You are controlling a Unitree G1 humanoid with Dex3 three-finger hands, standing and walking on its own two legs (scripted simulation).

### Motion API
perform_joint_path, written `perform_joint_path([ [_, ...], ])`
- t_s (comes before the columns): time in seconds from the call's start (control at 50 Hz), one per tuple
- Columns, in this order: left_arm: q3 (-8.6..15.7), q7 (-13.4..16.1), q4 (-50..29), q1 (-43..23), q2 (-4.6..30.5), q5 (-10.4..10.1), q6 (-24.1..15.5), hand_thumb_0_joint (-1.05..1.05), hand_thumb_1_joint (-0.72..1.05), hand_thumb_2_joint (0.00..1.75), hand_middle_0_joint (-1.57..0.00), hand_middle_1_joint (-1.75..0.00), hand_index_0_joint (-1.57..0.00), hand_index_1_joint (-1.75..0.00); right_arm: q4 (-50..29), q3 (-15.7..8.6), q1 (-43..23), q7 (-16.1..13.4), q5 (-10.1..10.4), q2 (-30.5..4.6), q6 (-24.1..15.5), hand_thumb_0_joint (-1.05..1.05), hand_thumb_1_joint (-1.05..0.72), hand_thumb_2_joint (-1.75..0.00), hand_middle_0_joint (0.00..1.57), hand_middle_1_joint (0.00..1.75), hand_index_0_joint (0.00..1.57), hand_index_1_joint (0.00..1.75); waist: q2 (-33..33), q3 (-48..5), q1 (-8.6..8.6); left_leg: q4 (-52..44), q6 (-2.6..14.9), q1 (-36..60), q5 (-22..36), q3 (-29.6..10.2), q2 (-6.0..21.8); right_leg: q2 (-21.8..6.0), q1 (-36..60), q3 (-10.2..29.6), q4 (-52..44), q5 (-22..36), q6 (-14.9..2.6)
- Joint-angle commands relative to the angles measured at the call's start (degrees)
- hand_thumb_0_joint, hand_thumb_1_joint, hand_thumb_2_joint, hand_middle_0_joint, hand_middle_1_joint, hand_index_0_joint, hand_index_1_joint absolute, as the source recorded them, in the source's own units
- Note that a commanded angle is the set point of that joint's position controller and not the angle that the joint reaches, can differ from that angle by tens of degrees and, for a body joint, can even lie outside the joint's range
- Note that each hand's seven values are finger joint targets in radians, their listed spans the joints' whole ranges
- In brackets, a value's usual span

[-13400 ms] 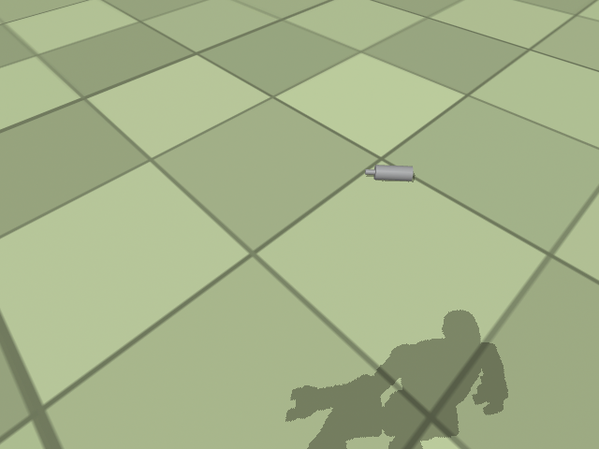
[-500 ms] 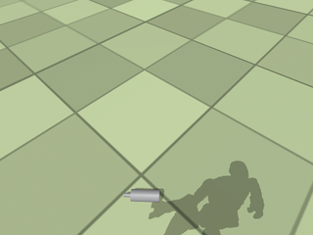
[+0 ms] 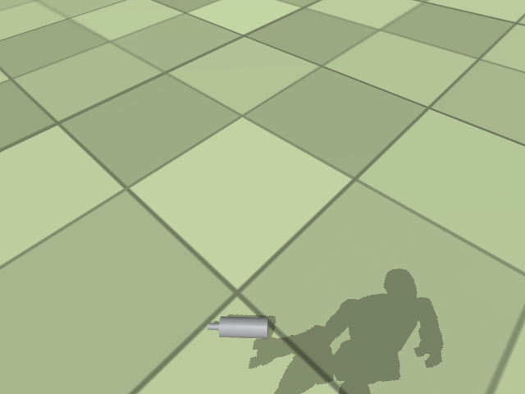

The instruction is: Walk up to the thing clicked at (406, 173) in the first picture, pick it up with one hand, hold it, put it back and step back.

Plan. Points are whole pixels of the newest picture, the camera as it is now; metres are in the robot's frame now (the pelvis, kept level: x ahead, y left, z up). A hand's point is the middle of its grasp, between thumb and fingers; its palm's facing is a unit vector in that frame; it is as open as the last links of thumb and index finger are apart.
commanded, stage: walk up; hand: left
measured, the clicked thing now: (237, 327) +0.46 +0.14 -0.75
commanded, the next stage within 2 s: stand in 1.58 s
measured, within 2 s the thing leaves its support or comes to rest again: neither
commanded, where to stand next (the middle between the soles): +0.04 -0.06 m, yaw -2 degrees
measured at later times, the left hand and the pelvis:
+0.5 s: hand out of the picture +0.10 +0.19 -0.17, palm faces -0.05 -0.95 -0.31, open 7.4 cm; pelvis +0.00 -0.05 -0.02, yaw -1 degrees
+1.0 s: hand out of the picture +0.12 +0.20 -0.15, palm faces -0.01 -0.94 -0.35, open 7.4 cm; pelvis +0.01 -0.06 +0.00, yaw -2 degrees
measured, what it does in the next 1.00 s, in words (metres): steps on the spot: left foot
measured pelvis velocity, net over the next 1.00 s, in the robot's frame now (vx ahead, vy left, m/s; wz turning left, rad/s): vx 0.01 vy -0.06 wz -0.04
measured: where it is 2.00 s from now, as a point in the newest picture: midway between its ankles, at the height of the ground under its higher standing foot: outside the picture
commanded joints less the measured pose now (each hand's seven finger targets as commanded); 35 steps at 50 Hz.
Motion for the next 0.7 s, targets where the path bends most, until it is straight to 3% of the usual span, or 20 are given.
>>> perform_joint_path([
  [0.0,5.35,-0.41,-7.09,-2.30,14.34,1.25,1.35,0.00,0.90,0.90,-0.20,-0.30,-0.20,-0.30,-3.58,-5.76,3.28,-2.74,-0.06,-18.08,-1.93,0.00,-0.90,-0.90,0.20,0.30,0.20,0.30,-1.37,-2.44,-1.57,-0.31,6.02,1.20,12.50,-8.22,10.62,-3.05,-5.21,3.34,5.34,5.76,-1.54],
  [0.06,5.87,-1.28,-10.00,-1.64,12.26,1.64,2.80,0.00,0.90,0.90,-0.20,-0.30,-0.20,-0.30,-6.70,-7.28,1.55,-3.39,-0.71,-19.34,-2.14,0.00,-0.90,-0.90,0.20,0.30,0.20,0.30,6.40,-1.86,-1.38,-1.22,13.35,-1.67,11.38,-13.41,18.68,-1.42,-9.42,2.91,17.34,-14.29,-1.40],
  [0.08,6.22,-1.71,-11.01,-1.74,12.49,1.66,3.22,0.00,0.90,0.90,-0.20,-0.30,-0.20,-0.30,-7.80,-7.62,1.41,-3.53,-1.04,-19.52,-2.26,0.00,-0.90,-0.90,0.20,0.30,0.20,0.30,7.97,-0.82,-1.42,-1.12,14.95,-3.57,12.12,-14.60,20.44,-1.61,-10.69,4.65,22.24,-18.45,-1.49],
  [0.1,6.40,-1.99,-12.05,-1.19,12.33,1.49,3.38,0.00,0.90,0.90,-0.20,-0.30,-0.20,-0.30,-8.97,-7.78,0.70,-3.73,-1.21,-19.62,-2.42,0.00,-0.90,-0.90,0.20,0.30,0.20,0.30,8.64,0.15,-0.59,0.76,14.87,-3.49,15.62,-13.85,21.17,-2.99,-11.86,6.51,22.69,-20.24,-1.86],
  [0.14,6.25,-2.18,-12.05,1.88,11.59,1.17,2.83,0.00,0.90,0.90,-0.20,-0.30,-0.20,-0.30,-10.51,-7.40,-1.51,-3.61,-1.33,-18.58,-2.31,0.00,-0.90,-0.90,0.20,0.30,0.20,0.30,8.20,-0.76,1.45,7.09,11.50,-2.19,19.94,-8.75,16.99,-3.36,-9.65,5.77,14.09,-15.26,-2.42],
  [0.16,6.33,-1.97,-10.74,4.27,11.59,1.28,2.16,0.00,0.90,0.90,-0.20,-0.30,-0.20,-0.30,-11.18,-7.09,-2.61,-3.20,-1.14,-17.48,-1.86,0.00,-0.90,-0.90,0.20,0.30,0.20,0.30,6.44,-1.87,2.44,11.74,8.70,-3.79,19.37,-4.30,12.67,-1.86,-4.17,3.45,5.69,-5.63,-2.48],
  [0.18,6.80,-1.57,-9.87,5.82,13.67,1.56,1.56,0.00,0.90,0.90,-0.20,-0.30,-0.20,-0.30,-11.69,-6.39,-1.99,-2.84,-0.45,-15.12,-1.39,0.00,-0.90,-0.90,0.20,0.30,0.20,0.30,-0.94,-3.24,2.30,18.61,5.02,-6.07,15.53,0.85,7.01,-2.81,1.19,5.99,0.46,10.49,-3.00],
  [0.2,7.55,-1.19,-10.97,5.34,17.92,1.76,0.83,0.00,0.90,0.90,-0.20,-0.30,-0.20,-0.30,-13.09,-4.96,-0.48,-2.56,0.41,-10.93,-0.90,0.00,-0.90,-0.90,0.20,0.30,0.20,0.30,-12.43,-3.28,1.92,25.95,1.34,-15.41,-1.77,2.67,0.17,-10.67,5.15,18.87,-2.56,16.30,-6.26],
  [0.22,7.32,-0.98,-12.64,3.26,18.98,1.49,0.81,0.00,0.90,0.90,-0.20,-0.30,-0.20,-0.30,-12.81,-4.68,0.49,-2.84,0.67,-10.55,-0.10,0.00,-0.90,-0.90,0.20,0.30,0.20,0.30,-11.68,-4.04,1.82,30.90,1.60,-15.72,-23.38,0.42,-1.60,-15.90,2.49,23.89,-3.82,8.44,-13.06],
  [0.24,7.18,-0.95,-13.81,3.09,17.48,1.71,0.91,0.00,0.90,0.90,-0.20,-0.30,-0.20,-0.30,-11.77,-4.96,1.49,-2.69,0.41,-11.95,0.13,0.00,-0.90,-0.90,0.20,0.30,0.20,0.30,-8.54,-2.40,1.67,35.42,2.02,-14.50,-25.65,-2.98,-1.39,-16.01,-1.20,24.54,-3.72,3.64,-14.43],
  [0.32,5.85,0.29,-15.40,0.76,14.06,1.60,0.60,0.00,0.90,0.90,-0.20,-0.30,-0.20,-0.30,-10.17,-4.29,5.42,-2.42,0.56,-12.37,-0.44,0.00,-0.90,-0.90,0.20,0.30,0.20,0.30,-8.09,-3.62,0.18,31.62,1.77,-17.65,-17.12,-6.45,0.14,-11.06,4.15,14.78,0.34,9.69,-11.59],
  [0.38,5.61,0.55,-15.59,2.14,14.21,0.96,0.30,0.00,0.90,0.90,-0.20,-0.30,-0.20,-0.30,-10.24,-3.93,4.51,-2.29,-0.16,-11.83,-0.94,0.00,-0.90,-0.90,0.20,0.30,0.20,0.30,-7.44,-4.59,1.04,20.44,1.47,-12.90,-14.95,-4.02,-0.04,-12.74,3.57,13.95,3.04,17.16,-12.21],
  [0.42,5.13,0.49,-15.79,-0.76,14.20,-0.10,0.45,0.00,0.90,0.90,-0.20,-0.30,-0.20,-0.30,-9.13,-4.08,6.42,-2.11,-0.63,-11.02,-1.14,0.00,-0.90,-0.90,0.20,0.30,0.20,0.30,-6.27,-4.35,-1.38,10.51,1.89,-5.52,-4.81,-2.79,-0.79,-12.45,-1.70,12.50,5.60,16.46,-10.05],
  [0.44,4.72,0.44,-15.73,-1.81,13.56,-0.75,0.66,0.00,0.90,0.90,-0.20,-0.30,-0.20,-0.30,-8.64,-4.26,7.65,-2.11,-0.67,-11.02,-1.46,0.00,-0.90,-0.90,0.20,0.30,0.20,0.30,-4.56,-4.44,-2.60,2.59,2.21,-0.92,4.98,-3.76,0.01,-11.69,-4.25,11.63,6.51,13.97,-7.75],
  [0.46,3.78,0.35,-16.00,-1.32,10.83,-1.35,0.64,0.00,0.90,0.90,-0.20,-0.30,-0.20,-0.30,-9.05,-4.88,6.91,-2.23,-1.19,-13.69,-1.89,0.00,-0.90,-0.90,0.20,0.30,0.20,0.30,1.51,-5.82,-1.92,-1.56,4.09,0.82,11.36,-12.88,6.94,-7.89,-5.56,9.34,8.93,8.51,-3.98],
  [0.48,3.69,0.22,-15.14,0.45,9.56,-1.86,0.90,0.00,0.90,0.90,-0.20,-0.30,-0.20,-0.30,-10.70,-4.92,1.58,-2.13,-1.30,-16.11,-2.40,0.00,-0.90,-0.90,0.20,0.30,0.20,0.30,4.59,-3.74,1.14,-3.52,7.16,-3.05,11.61,-20.75,13.15,-1.72,-6.00,6.39,8.82,-2.47,-1.51],
  [0.5,4.29,0.36,-12.46,2.17,11.27,-1.69,1.27,0.00,0.90,0.90,-0.20,-0.30,-0.20,-0.30,-10.80,-4.76,-2.48,-1.67,-0.48,-17.52,-2.38,0.00,-0.90,-0.90,0.20,0.30,0.20,0.30,5.87,-3.35,2.33,-0.28,10.81,-9.99,7.51,-18.65,14.44,-1.73,2.10,5.49,8.39,-11.73,-1.30],
  [0.52,4.34,0.43,-11.57,1.90,11.65,-0.89,0.78,0.00,0.90,0.90,-0.20,-0.30,-0.20,-0.30,-10.48,-4.31,-3.38,-1.33,-0.40,-15.94,-2.21,0.00,-0.90,-0.90,0.20,0.30,0.20,0.30,4.36,-2.87,2.45,1.61,9.03,-11.35,8.09,-15.74,12.34,-2.93,5.22,6.12,4.37,-9.61,-1.53],
  [0.56,4.31,0.11,-10.73,-1.25,12.43,-0.62,-0.22,0.00,0.90,0.90,-0.20,-0.30,-0.20,-0.30,-9.56,-3.24,-2.64,-1.24,0.12,-12.80,-2.02,0.00,-0.90,-0.90,0.20,0.30,0.20,0.30,2.90,-2.75,0.69,2.49,3.89,-7.51,7.87,-9.02,5.69,-5.18,4.38,8.93,-0.06,2.79,-2.54],
  [0.68,3.84,0.55,-7.91,-3.41,11.69,-0.86,-1.18,0.00,0.90,0.90,-0.20,-0.30,-0.20,-0.30,-7.32,-2.70,-1.78,-1.23,0.36,-11.72,-1.80,0.00,-0.90,-0.90,0.20,0.30,0.20,0.30,-1.13,-4.88,-0.35,1.57,3.27,-2.74,10.22,-7.57,5.04,-6.30,5.37,9.29,-3.70,9.04,-2.52],
])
